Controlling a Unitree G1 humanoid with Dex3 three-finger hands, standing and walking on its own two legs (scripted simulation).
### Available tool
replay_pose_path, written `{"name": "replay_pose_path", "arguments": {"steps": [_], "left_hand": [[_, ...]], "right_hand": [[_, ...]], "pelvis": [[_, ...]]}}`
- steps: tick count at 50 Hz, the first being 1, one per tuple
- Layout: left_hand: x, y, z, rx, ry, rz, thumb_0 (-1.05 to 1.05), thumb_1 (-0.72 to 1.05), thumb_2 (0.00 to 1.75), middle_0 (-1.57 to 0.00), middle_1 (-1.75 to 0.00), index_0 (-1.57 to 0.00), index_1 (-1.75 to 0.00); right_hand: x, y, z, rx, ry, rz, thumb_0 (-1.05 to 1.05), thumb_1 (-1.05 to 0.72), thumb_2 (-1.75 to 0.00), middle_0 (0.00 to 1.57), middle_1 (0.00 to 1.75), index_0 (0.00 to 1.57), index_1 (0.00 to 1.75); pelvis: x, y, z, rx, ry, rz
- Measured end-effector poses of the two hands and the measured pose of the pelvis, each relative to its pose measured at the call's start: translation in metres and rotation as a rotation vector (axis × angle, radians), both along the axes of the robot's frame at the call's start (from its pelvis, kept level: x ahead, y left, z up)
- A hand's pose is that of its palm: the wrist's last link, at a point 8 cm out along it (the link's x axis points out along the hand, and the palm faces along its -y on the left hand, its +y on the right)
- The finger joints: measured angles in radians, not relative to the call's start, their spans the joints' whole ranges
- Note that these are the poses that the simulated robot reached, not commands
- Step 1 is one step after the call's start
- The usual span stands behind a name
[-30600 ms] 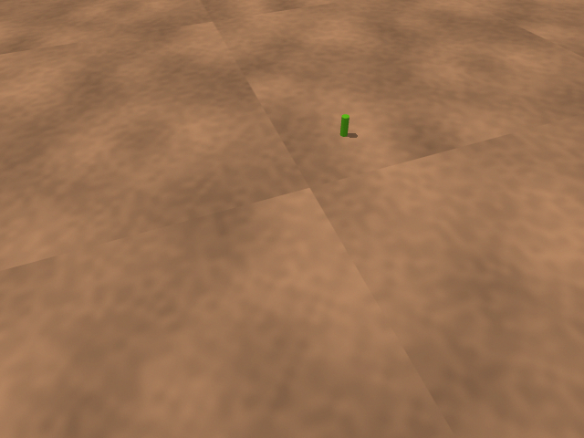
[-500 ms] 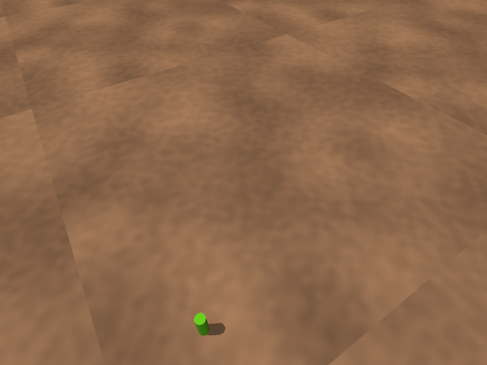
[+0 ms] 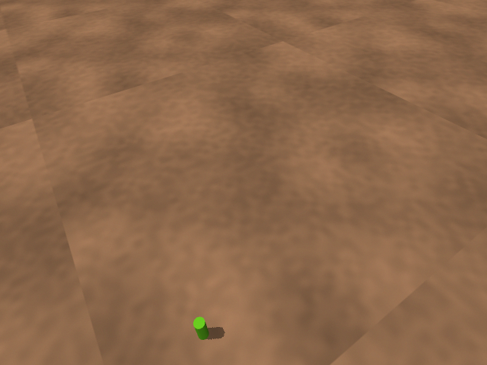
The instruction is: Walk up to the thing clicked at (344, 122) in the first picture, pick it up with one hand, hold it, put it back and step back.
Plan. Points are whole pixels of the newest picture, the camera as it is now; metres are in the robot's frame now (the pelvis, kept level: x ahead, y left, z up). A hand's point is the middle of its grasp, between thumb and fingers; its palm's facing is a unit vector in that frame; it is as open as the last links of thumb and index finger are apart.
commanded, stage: stand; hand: left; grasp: from above
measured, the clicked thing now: (201, 328) +0.43 +0.21 -0.72
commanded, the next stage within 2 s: step back in 1.46 s
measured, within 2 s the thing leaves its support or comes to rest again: neither
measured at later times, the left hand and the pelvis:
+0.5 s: hand out of the picture +0.07 +0.24 -0.16, palm faces +0.01 -0.95 -0.32, open 7.4 cm; pelvis +0.01 +0.00 +0.00, yaw +0 degrees
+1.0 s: hand out of the picture +0.08 +0.24 -0.16, palm faces +0.01 -0.94 -0.33, open 7.4 cm; pelvis +0.01 +0.00 +0.00, yaw +0 degrees
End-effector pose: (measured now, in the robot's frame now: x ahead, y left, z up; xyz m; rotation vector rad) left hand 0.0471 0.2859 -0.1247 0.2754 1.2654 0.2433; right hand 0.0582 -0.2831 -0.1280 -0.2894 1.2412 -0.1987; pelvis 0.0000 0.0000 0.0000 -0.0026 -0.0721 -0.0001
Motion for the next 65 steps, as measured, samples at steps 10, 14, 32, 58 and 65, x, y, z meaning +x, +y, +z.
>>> {"name": "replay_pose_path", "arguments": {"steps": [10,14,32,58,65], "left_hand": [[0.004,-0.003,-0.001,-0.007,0.009,-0.01,0.0,0.91,0.9,-0.2,-0.3,-0.2,-0.3],[0.008,-0.005,-0.001,-0.011,0.008,-0.012,0.0,0.91,0.9,-0.2,-0.3,-0.2,-0.3],[0.026,-0.002,0.003,-0.009,-0.022,-0.023,0.0,0.91,0.9,-0.2,-0.3,-0.2,-0.3],[0.03,-0.001,0.004,-0.005,-0.014,-0.026,0.0,0.91,0.9,-0.2,-0.3,-0.2,-0.3],[0.031,-0.002,0.005,-0.006,-0.017,-0.029,0.0,0.91,0.9,-0.2,-0.3,-0.2,-0.3]], "right_hand": [[-0.003,-0.007,0.001,-0.007,0.024,-0.003,0.0,-0.91,-0.9,0.2,0.3,0.21,0.3],[-0.002,-0.008,0.002,-0.009,0.025,-0.002,0.0,-0.91,-0.9,0.2,0.3,0.21,0.3],[0.014,-0.008,0.004,-0.01,0.0,0.009,0.0,-0.91,-0.9,0.2,0.3,0.21,0.3],[0.023,-0.013,0.006,-0.013,-0.001,0.017,0.0,-0.91,-0.9,0.2,0.3,0.21,0.3],[0.023,-0.015,0.006,-0.013,0.001,0.017,0.0,-0.91,-0.9,0.2,0.3,0.21,0.3]], "pelvis": [[0.002,-0.004,0.0,-0.003,0.009,-0.001],[0.003,-0.004,0.001,-0.003,0.011,-0.002],[0.009,-0.003,0.002,-0.001,0.018,-0.004],[0.015,-0.005,0.002,0.001,0.025,-0.003],[0.015,-0.007,0.002,0.001,0.027,-0.003]]}}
